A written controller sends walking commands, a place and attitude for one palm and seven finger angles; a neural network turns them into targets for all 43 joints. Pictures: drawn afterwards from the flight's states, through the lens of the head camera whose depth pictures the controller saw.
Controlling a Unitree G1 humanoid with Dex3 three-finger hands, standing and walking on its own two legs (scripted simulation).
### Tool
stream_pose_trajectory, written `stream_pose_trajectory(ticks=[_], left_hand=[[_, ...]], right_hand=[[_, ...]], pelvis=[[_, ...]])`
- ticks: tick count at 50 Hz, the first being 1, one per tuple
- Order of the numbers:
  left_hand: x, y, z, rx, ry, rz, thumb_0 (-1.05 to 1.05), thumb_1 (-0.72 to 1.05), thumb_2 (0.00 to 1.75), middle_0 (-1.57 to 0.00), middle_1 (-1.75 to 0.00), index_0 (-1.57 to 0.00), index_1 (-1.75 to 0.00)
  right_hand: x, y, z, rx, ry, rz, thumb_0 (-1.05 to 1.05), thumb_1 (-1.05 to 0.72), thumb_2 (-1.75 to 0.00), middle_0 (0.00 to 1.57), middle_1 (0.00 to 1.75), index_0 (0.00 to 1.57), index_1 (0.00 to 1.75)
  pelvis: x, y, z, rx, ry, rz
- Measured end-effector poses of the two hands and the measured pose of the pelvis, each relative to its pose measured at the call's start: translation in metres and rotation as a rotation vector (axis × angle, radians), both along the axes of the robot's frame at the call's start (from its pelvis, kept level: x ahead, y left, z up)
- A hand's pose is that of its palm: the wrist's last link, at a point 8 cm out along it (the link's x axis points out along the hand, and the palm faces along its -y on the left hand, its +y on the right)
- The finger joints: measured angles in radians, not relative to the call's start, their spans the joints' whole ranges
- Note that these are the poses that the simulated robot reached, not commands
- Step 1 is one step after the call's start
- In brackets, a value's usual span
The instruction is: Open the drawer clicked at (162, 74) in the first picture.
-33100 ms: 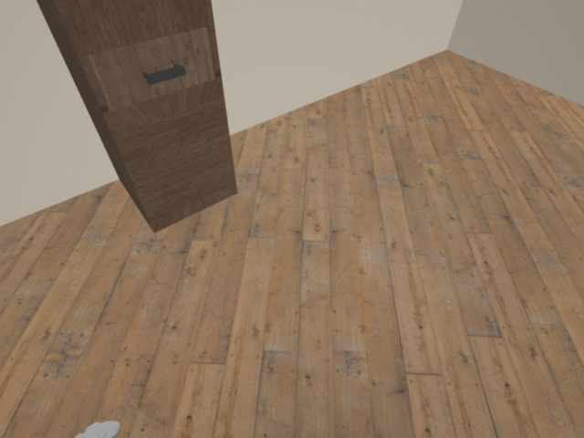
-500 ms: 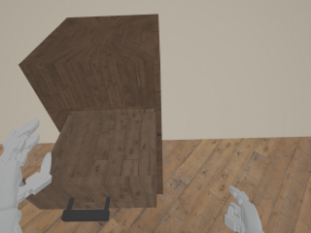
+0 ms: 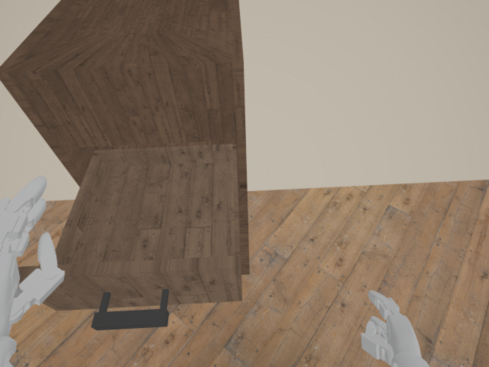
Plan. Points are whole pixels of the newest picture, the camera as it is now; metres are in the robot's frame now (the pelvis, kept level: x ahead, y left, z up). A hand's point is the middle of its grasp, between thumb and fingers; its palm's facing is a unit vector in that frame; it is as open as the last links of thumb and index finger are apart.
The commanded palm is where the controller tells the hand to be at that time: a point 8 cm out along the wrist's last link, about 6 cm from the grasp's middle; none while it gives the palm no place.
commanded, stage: step back with the hand held close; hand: left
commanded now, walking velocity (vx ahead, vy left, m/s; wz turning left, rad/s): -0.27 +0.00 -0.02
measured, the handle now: (133, 307) +0.22 +0.23 -0.08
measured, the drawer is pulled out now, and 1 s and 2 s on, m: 0.30 0.30 0.30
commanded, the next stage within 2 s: stop stepping back and stand still in 0.94 s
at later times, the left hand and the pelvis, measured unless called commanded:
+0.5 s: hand (10, 331) +0.13 +0.25 +0.15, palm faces +0.34 -0.83 -0.45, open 7.4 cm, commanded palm +0.07 +0.30 +0.17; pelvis -0.05 +0.02 -0.01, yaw +1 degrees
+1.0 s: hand out of the picture +0.05 +0.21 +0.15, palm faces +0.18 -0.83 -0.53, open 7.4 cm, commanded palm -0.03 +0.27 +0.17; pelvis -0.17 -0.01 -0.02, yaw -3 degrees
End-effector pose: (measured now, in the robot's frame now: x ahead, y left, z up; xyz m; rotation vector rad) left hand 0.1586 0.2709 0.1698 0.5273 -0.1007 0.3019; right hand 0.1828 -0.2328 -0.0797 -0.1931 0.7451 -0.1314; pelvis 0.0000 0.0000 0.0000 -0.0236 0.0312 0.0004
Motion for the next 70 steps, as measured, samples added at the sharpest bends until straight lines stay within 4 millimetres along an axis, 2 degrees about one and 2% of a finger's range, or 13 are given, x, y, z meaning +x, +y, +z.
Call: stream_pose_trajectory(ticks=[6,12,21,29,34,40,45,50,54,57,60,66,70], left_hand=[[-0.012,0.008,-0.013,-0.002,0.075,-0.032,0.01,0.89,0.9,-0.21,-0.3,-0.21,-0.3],[-0.024,0.021,-0.002,0.029,-0.008,-0.036,0.01,0.89,0.9,-0.21,-0.3,-0.22,-0.3],[-0.05,0.021,0.003,0.041,-0.082,-0.03,0.01,0.89,0.9,-0.21,-0.3,-0.21,-0.3],[-0.071,0.032,-0.009,-0.034,-0.144,-0.015,0.01,0.89,0.9,-0.21,-0.3,-0.22,-0.3],[-0.075,0.046,-0.005,0.004,-0.117,0.003,0.01,0.89,0.9,-0.21,-0.3,-0.21,-0.3],[-0.085,0.028,0.014,0.016,-0.134,-0.078,0.02,0.89,0.9,-0.21,-0.3,-0.21,-0.3],[-0.1,0.007,0.011,0.031,-0.101,-0.143,0.01,0.89,0.9,-0.21,-0.3,-0.21,-0.3],[-0.135,-0.018,0.005,0.08,-0.044,-0.181,0.01,0.89,0.9,-0.21,-0.3,-0.21,-0.3],[-0.181,-0.034,0.019,0.114,-0.039,-0.199,0.01,0.89,0.9,-0.21,-0.3,-0.22,-0.3],[-0.212,-0.03,0.023,0.111,-0.051,-0.12,0.01,0.89,0.9,-0.22,-0.3,-0.22,-0.3],[-0.231,-0.015,0.01,0.085,-0.03,0.013,0.01,0.89,0.9,-0.22,-0.3,-0.22,-0.3],[-0.259,-0.009,-0.017,-0.028,-0.042,0.101,0.01,0.89,0.9,-0.21,-0.3,-0.21,-0.3],[-0.285,-0.026,-0.004,-0.007,-0.075,0.025,0.02,0.89,0.9,-0.21,-0.3,-0.21,-0.3]], right_hand=[[-0.016,-0.001,0.0,-0.034,0.038,-0.05,0.01,-0.9,-0.9,0.2,0.3,0.2,0.3],[-0.026,0.011,0.006,-0.054,0.019,-0.034,0.02,-0.9,-0.9,0.2,0.3,0.2,0.3],[-0.037,0.027,0.01,-0.016,-0.065,0.012,0.01,-0.9,-0.9,0.2,0.3,0.21,0.3],[-0.068,0.024,0.002,-0.095,0.016,0.01,0.01,-0.9,-0.9,0.2,0.3,0.21,0.3],[-0.087,0.035,0.007,-0.091,0.027,0.012,0.01,-0.9,-0.9,0.2,0.3,0.2,0.3],[-0.106,0.047,0.01,-0.024,-0.001,0.029,0.01,-0.9,-0.9,0.2,0.3,0.21,0.3],[-0.125,0.04,0.006,0.009,-0.037,0.031,0.01,-0.9,-0.9,0.2,0.3,0.21,0.3],[-0.154,0.015,-0.008,0.029,-0.071,0.039,0.01,-0.9,-0.9,0.2,0.3,0.21,0.3],[-0.191,-0.01,-0.012,0.029,-0.01,0.001,0.01,-0.9,-0.9,0.2,0.3,0.21,0.3],[-0.218,-0.028,-0.005,-0.002,0.041,-0.048,0.01,-0.9,-0.9,0.2,0.3,0.21,0.3],[-0.236,-0.039,0.001,-0.031,0.043,-0.071,0.02,-0.9,-0.9,0.2,0.3,0.2,0.3],[-0.257,-0.043,0.002,-0.086,-0.012,-0.022,0.02,-0.9,-0.9,0.2,0.3,0.2,0.3],[-0.276,-0.031,0.008,-0.041,-0.058,0.008,0.02,-0.91,-0.9,0.2,0.3,0.2,0.3]], pelvis=[[-0.008,0.008,-0.003,0.0,0.016,0.0],[-0.021,0.014,-0.005,0.003,0.016,0.002],[-0.045,0.014,-0.012,-0.007,0.008,0.001],[-0.059,0.024,-0.018,-0.032,0.019,0.039],[-0.073,0.027,-0.01,-0.02,0.035,0.024],[-0.096,0.024,-0.002,-0.031,0.061,-0.022],[-0.127,0.012,-0.006,-0.014,0.068,-0.045],[-0.17,-0.007,-0.018,-0.007,0.06,-0.048],[-0.192,-0.018,-0.013,-0.023,0.025,-0.004],[-0.197,-0.025,-0.006,0.029,0.038,-0.003],[-0.208,-0.029,-0.002,0.053,0.047,0.006],[-0.247,-0.024,-0.012,0.043,0.017,0.067],[-0.27,-0.027,-0.011,0.071,-0.028,0.041]])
